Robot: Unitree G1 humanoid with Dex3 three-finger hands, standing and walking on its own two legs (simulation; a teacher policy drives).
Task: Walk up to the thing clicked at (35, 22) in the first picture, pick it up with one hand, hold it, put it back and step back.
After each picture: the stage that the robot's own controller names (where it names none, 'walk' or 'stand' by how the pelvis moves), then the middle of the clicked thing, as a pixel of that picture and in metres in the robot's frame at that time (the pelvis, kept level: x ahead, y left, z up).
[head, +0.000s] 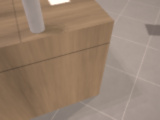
stand; (31, 5) +0.67 +0.21 +0.14
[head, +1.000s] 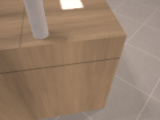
walk; (35, 9) +0.60 +0.22 +0.15
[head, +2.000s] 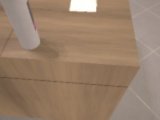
stand; (19, 14) +0.48 +0.21 +0.17
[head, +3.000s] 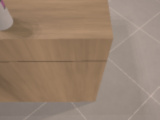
walk; out of the picture +0.54 +0.29 +0.18
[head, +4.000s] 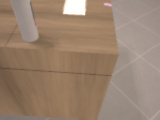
stand; (23, 12) +0.59 +0.23 +0.14
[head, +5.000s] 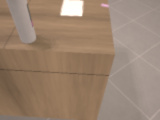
stand; (21, 14) +0.60 +0.25 +0.14
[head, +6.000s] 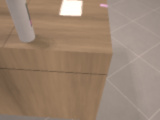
stand; (20, 13) +0.61 +0.26 +0.14
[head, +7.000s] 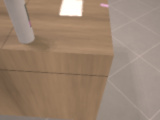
stand; (18, 14) +0.59 +0.25 +0.14
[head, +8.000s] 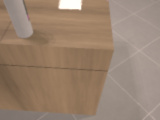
rise first; (16, 7) +0.60 +0.26 +0.14
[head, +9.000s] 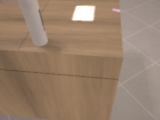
rise first; (33, 19) +0.61 +0.25 +0.14
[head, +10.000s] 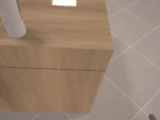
go down; (7, 4) +0.59 +0.23 +0.15
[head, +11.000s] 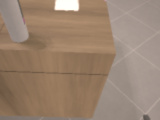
go down; (10, 9) +0.57 +0.23 +0.15
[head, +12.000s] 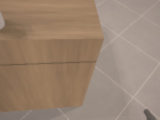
close in; out of the picture +0.58 +0.26 +0.18
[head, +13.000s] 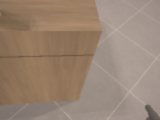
close; out of the picture +0.59 +0.24 +0.19
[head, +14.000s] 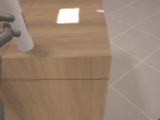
lift; (16, 23) +0.58 +0.25 +0.17
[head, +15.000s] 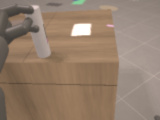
close; (38, 33) +0.63 +0.23 +0.16
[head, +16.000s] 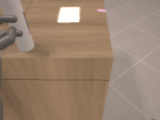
hold; (17, 22) +0.58 +0.25 +0.16
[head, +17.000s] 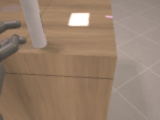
hold; (34, 22) +0.64 +0.24 +0.16
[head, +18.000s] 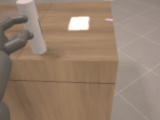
crouch; (33, 28) +0.61 +0.24 +0.15
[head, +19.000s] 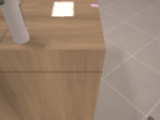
crouch; (13, 15) +0.63 +0.25 +0.15
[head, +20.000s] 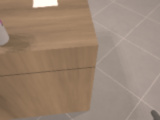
lower; out of the picture +0.58 +0.26 +0.15
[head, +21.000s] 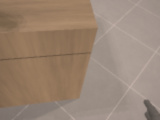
lower; out of the picture +0.60 +0.26 +0.20
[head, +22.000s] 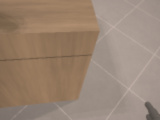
lower; out of the picture +0.59 +0.26 +0.19
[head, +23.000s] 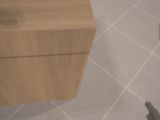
lower; out of the picture +0.60 +0.26 +0.20
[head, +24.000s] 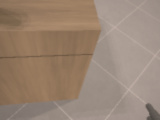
loosen; out of the picture +0.60 +0.25 +0.19
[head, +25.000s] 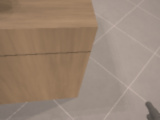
open; out of the picture +0.65 +0.27 +0.20
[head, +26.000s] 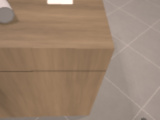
sink last; out of the picture +0.73 +0.32 +0.09
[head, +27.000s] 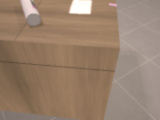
stand; (29, 8) +0.81 +0.34 +0.08
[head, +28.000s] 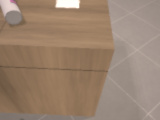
stand; (8, 3) +0.75 +0.35 +0.07
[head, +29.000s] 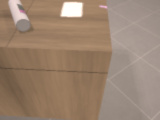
stand; (18, 13) +0.80 +0.35 +0.05
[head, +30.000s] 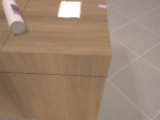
stand; (13, 14) +0.76 +0.35 +0.05
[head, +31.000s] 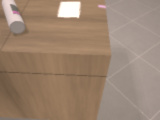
stand; (12, 14) +0.76 +0.36 +0.05
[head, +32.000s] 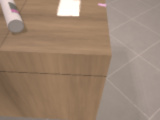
stand; (11, 12) +0.75 +0.36 +0.05
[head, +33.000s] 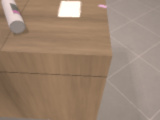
stand; (12, 13) +0.75 +0.36 +0.05
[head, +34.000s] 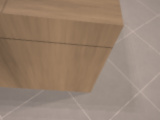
walk; out of the picture +0.83 +0.30 +0.07
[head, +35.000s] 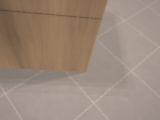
walk; out of the picture +1.03 +0.39 +0.06
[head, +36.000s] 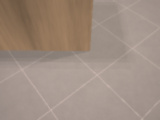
stand; out of the picture +1.36 +0.41 +0.08
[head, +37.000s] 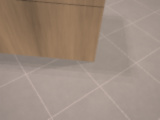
stand; out of the picture +1.37 +0.30 +0.06
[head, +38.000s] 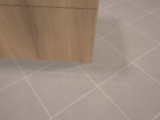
stand; out of the picture +1.40 +0.32 +0.05
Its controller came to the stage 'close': yes
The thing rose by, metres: 0.00
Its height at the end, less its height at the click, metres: -0.09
